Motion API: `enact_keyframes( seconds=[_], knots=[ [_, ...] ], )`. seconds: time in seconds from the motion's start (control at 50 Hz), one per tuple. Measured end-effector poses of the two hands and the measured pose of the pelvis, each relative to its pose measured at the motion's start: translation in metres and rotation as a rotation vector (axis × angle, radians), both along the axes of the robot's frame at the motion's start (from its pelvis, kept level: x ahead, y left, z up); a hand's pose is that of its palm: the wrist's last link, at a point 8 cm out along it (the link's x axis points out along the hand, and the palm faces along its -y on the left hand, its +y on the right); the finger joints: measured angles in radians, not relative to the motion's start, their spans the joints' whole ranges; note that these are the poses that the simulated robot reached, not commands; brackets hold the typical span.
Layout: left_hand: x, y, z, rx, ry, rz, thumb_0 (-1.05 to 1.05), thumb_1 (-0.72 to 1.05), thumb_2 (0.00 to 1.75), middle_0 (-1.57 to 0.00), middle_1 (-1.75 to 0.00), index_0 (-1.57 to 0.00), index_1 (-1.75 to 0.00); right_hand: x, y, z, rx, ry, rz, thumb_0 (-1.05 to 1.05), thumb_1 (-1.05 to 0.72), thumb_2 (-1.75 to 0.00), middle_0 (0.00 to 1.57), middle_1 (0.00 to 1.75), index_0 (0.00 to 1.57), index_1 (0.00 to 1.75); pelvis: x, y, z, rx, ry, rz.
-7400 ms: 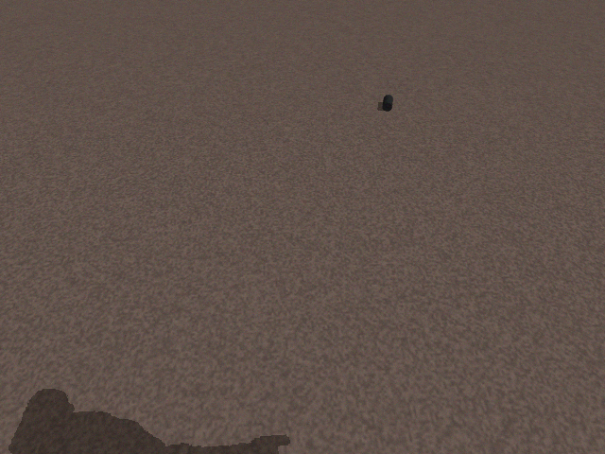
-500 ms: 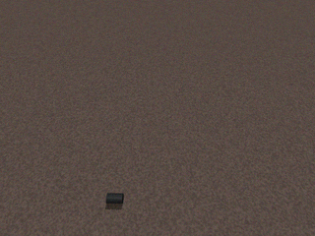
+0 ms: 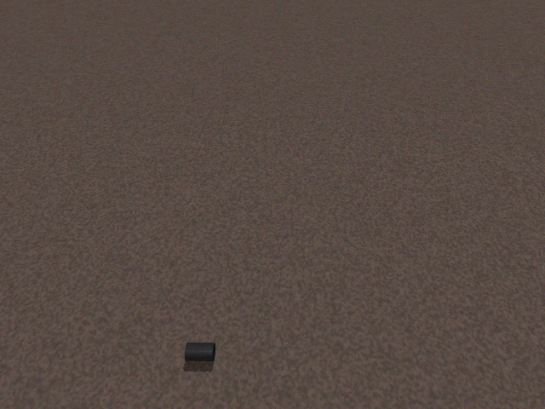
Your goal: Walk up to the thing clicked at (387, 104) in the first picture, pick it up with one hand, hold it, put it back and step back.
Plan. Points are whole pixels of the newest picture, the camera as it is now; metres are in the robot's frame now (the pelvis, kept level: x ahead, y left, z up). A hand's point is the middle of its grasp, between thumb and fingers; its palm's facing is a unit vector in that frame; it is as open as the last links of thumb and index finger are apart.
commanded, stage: stand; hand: left
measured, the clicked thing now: (200, 351) +0.43 +0.26 -0.75
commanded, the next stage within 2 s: none
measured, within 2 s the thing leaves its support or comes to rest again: neither
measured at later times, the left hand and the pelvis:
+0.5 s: hand out of the picture +0.09 +0.23 -0.15, palm faces -0.03 -0.94 -0.34, open 7.4 cm; pelvis +0.01 -0.01 +0.00, yaw +0 degrees
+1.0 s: hand out of the picture +0.09 +0.24 -0.15, palm faces -0.03 -0.94 -0.35, open 7.4 cm; pelvis +0.01 -0.02 +0.00, yaw -1 degrees
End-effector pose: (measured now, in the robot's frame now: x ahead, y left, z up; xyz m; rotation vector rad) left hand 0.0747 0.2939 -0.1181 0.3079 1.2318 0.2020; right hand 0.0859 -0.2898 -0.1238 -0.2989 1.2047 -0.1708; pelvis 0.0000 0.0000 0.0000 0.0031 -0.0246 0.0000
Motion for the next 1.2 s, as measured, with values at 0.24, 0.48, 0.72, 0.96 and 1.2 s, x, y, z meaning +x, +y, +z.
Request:
enact_keyframes(
  seconds=[0.24, 0.48, 0.72, 0.96, 1.2],
  knots=[
    [0.007, -0.009, 0.002, 0.004, -0.012, -0.008, 0.01, 0.91, 0.89, -0.21, -0.3, -0.21, -0.3, 0.004, -0.013, 0.002, -0.009, -0.006, -0.014, 0.0, -0.9, -0.9, 0.2, 0.3, 0.2, 0.3, 0.005, -0.008, 0.001, 0.001, -0.007, -0.005],
    [0.008, -0.015, 0.001, 0.006, 0.001, -0.017, 0.01, 0.91, 0.89, -0.21, -0.3, -0.21, -0.3, -0.008, -0.022, 0.0, -0.014, 0.035, -0.03, 0.0, -0.9, -0.9, 0.2, 0.3, 0.2, 0.3, 0.008, -0.014, 0.001, -0.001, -0.004, -0.008],
    [0.013, -0.016, 0.002, 0.008, -0.013, -0.022, 0.01, 0.91, 0.89, -0.21, -0.3, -0.21, -0.3, -0.012, -0.021, 0.0, -0.012, 0.033, -0.03, 0.0, -0.9, -0.9, 0.2, 0.3, 0.2, 0.3, 0.008, -0.016, 0.001, -0.001, -0.01, -0.011],
    [0.009, -0.014, 0.003, 0.011, -0.012, -0.023, 0.01, 0.91, 0.89, -0.21, -0.3, -0.21, -0.3, -0.016, -0.022, 0.001, -0.016, 0.03, -0.027, 0.0, -0.9, -0.9, 0.2, 0.3, 0.2, 0.3, 0.006, -0.016, 0.001, 0.0, -0.013, -0.014],
    [0.0, -0.013, 0.002, 0.011, 0.005, -0.019, 0.01, 0.91, 0.89, -0.21, -0.3, -0.21, -0.3, -0.021, -0.022, 0.0, -0.018, 0.041, -0.026, 0.0, -0.9, -0.9, 0.2, 0.3, 0.2, 0.3, 0.004, -0.015, 0.001, 0.0, -0.014, -0.015]
  ],
)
